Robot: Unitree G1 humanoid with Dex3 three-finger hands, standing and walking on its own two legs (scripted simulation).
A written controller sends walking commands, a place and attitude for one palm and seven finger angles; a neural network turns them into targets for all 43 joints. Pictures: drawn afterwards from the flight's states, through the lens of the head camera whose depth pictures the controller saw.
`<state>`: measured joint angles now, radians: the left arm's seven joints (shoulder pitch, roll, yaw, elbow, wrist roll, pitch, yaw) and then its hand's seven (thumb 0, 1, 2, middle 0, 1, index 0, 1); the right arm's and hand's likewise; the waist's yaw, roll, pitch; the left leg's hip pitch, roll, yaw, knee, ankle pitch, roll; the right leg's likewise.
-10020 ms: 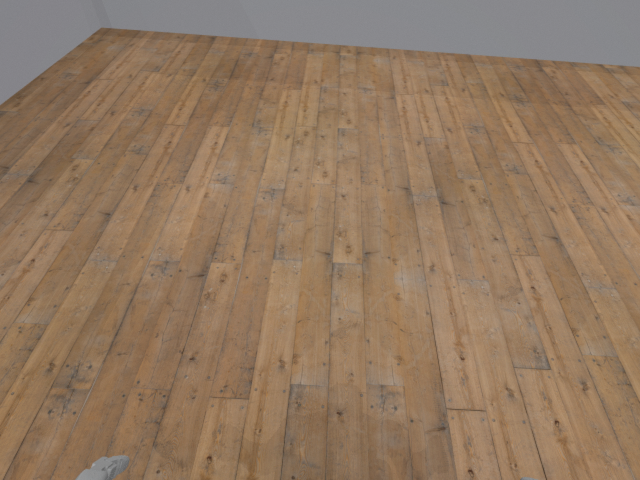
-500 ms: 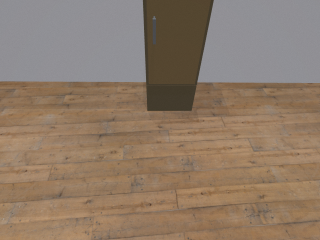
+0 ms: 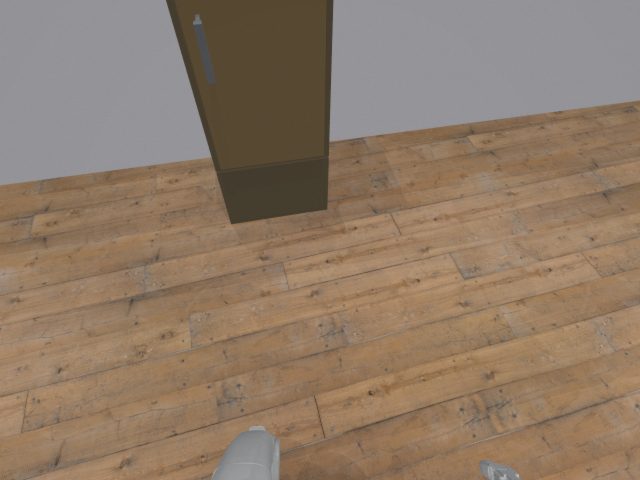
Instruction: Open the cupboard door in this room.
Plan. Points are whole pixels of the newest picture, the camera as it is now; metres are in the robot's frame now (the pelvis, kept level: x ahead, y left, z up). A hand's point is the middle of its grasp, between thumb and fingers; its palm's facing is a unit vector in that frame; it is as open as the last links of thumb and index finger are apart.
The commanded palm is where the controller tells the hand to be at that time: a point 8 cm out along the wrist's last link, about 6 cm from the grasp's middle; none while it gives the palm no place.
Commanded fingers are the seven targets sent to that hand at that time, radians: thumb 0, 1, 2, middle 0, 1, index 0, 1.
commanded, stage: walk to a spot facing it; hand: left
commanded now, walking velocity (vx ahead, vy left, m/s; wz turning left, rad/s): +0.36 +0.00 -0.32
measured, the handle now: (204, 49) +1.02 +0.39 -0.03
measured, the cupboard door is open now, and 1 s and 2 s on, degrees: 0 0 0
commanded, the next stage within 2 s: turn to face it in 0.74 s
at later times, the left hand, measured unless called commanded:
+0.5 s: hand (187, 327) +0.35 +0.27 -0.17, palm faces -0.18 -0.96 -0.22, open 7.4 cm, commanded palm none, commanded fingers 0.00 0.90 0.90 -0.20 -0.30 -0.20 -0.30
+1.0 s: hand (272, 276) +0.46 +0.14 -0.16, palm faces -0.45 -0.86 -0.25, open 7.3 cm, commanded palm none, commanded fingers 0.00 0.90 0.90 -0.20 -0.30 -0.20 -0.30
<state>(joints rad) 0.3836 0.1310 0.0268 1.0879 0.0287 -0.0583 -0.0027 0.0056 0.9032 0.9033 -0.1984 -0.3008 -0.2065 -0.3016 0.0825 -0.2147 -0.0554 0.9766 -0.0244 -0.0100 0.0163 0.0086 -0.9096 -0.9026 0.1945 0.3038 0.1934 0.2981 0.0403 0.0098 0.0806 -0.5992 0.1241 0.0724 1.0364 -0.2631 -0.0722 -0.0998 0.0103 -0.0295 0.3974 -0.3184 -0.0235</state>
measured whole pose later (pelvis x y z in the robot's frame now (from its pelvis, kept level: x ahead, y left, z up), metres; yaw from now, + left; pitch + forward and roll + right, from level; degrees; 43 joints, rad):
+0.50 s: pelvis +0.20 +0.08 +0.00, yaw -14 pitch +0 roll -1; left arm 0.14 0.27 0.11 0.94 0.03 0.04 -0.02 0.01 0.91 0.90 -0.19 -0.30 -0.20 -0.30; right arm 0.31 -0.18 -0.04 1.04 -0.02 -0.05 -0.03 -0.01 -0.93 -0.90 0.20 0.30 0.20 0.30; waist 0.00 -0.04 0.08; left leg -0.14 0.07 0.32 0.45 -0.30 0.05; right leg -0.64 -0.07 -0.04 1.26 -0.19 0.05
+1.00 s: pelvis +0.30 +0.01 +0.00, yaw -28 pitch +0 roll +1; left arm 0.17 0.17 0.03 0.97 0.02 0.00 0.02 0.01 0.91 0.90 -0.20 -0.30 -0.21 -0.30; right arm 0.15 -0.20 -0.05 0.94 -0.02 0.03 -0.02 0.00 -0.91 -0.90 0.20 0.30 0.19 0.30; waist -0.03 0.03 0.09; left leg -0.51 0.12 0.00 1.12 -0.37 -0.07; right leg -0.27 0.03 -0.07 0.52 -0.25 -0.07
